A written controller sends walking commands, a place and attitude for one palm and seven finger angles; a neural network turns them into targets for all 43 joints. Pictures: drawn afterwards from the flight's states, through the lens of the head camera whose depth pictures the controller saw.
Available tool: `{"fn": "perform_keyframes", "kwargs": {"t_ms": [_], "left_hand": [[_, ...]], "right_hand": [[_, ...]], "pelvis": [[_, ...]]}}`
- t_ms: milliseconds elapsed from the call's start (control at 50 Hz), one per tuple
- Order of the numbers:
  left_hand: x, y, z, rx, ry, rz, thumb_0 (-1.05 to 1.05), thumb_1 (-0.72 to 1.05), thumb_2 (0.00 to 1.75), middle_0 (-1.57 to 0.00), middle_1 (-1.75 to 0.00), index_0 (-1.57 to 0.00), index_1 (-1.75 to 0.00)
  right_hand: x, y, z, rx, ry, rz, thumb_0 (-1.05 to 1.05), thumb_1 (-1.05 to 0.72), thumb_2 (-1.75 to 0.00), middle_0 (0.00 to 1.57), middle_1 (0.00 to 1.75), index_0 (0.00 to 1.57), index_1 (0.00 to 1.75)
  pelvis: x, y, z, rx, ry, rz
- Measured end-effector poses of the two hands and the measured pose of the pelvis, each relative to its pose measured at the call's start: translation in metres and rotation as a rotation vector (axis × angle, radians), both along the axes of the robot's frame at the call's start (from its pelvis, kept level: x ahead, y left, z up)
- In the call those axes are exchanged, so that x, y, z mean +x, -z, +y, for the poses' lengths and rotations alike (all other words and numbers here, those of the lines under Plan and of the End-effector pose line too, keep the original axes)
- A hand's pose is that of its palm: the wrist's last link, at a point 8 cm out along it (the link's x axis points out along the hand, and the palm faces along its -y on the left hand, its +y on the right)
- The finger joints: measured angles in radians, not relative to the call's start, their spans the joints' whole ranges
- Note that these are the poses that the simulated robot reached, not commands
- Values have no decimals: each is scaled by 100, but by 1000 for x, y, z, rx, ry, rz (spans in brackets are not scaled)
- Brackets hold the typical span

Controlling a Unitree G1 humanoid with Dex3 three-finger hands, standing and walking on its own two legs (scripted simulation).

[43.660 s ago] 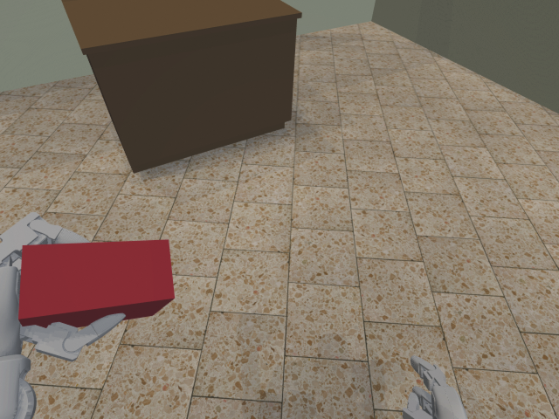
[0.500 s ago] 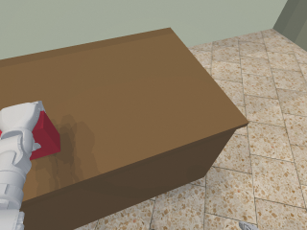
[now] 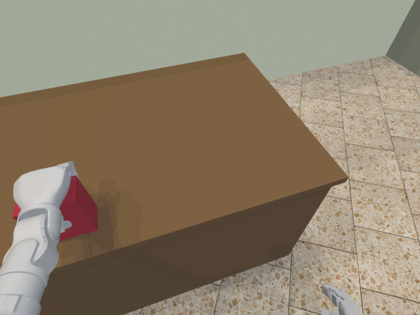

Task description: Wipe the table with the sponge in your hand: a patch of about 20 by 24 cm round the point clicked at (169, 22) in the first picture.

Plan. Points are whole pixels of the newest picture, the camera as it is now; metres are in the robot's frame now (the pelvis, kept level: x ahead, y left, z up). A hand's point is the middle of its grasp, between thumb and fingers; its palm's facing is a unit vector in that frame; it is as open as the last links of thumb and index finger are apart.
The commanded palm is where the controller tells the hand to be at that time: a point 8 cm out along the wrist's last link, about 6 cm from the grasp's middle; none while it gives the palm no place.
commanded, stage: wipe back along the first lane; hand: left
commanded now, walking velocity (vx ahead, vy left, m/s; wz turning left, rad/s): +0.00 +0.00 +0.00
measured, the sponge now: (65, 216) +0.29 +0.35 -0.02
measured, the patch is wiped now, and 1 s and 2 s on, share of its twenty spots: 1.00 1.00 1.00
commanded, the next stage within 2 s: lift the sponge slowly off the table in 0.10 s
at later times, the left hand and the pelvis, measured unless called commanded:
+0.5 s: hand (61, 204) +0.29 +0.34 +0.03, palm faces -0.09 -0.02 -1.00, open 10.0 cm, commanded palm +0.26 +0.31 +0.08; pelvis +0.00 -0.02 +0.00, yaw +0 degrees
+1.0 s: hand (57, 214) +0.27 +0.33 +0.04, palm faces -0.09 -0.05 -0.99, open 10.0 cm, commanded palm +0.25 +0.32 +0.11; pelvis +0.00 -0.01 +0.01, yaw +1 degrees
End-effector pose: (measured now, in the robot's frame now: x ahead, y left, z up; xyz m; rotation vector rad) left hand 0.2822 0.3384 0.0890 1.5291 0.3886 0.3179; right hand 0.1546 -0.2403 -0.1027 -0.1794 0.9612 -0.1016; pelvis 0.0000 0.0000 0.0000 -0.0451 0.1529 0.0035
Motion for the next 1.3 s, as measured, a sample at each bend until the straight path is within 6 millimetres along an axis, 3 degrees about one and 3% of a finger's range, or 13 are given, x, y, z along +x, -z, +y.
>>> {"fn": "perform_keyframes", "kwargs": {"t_ms": [200, 480, 640, 1000, 1300], "left_hand": [[-8, 1, -9, 11, 1, 12, 0, -47, 108, -67, -140, -68, -143], [-3, -1, -10, 5, -9, 48, 0, -48, 108, -68, -138, -69, -142], [-10, -4, -17, -7, 21, 38, 0, -48, 108, -69, -137, -70, -141], [-29, -10, -17, -32, 28, 44, 0, -50, 108, -72, -133, -74, -137], [-18, -34, -21, -24, 58, 10, 0, -50, 108, -73, -132, -74, -136]], "right_hand": [[8, 0, 0, 10, -20, -30, 1, -90, -89, 20, 30, 20, 30], [-6, 4, -22, -28, 9, 22, 1, -90, -89, 20, 30, 20, 30], [-4, 1, -28, -38, 27, 12, 1, -90, -89, 20, 30, 20, 30], [26, -13, -4, -23, -36, -79, 1, -90, -89, 20, 30, 20, 30], [17, -10, 3, -12, -43, -53, 1, -90, -89, 20, 30, 20, 30]], "pelvis": [[-1, 0, -6, 4, -3, -7], [0, -2, -17, 9, -4, -10], [3, -4, -18, 8, -3, -24], [-3, -8, -15, 12, -16, -80], [-7, -12, -11, 15, -21, -96]]}}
